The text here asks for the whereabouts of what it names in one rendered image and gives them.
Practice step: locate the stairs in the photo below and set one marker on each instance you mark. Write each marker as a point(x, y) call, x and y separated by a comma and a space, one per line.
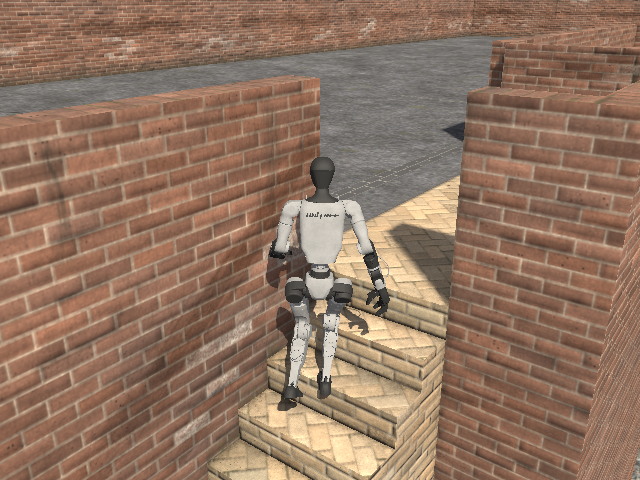
point(380, 421)

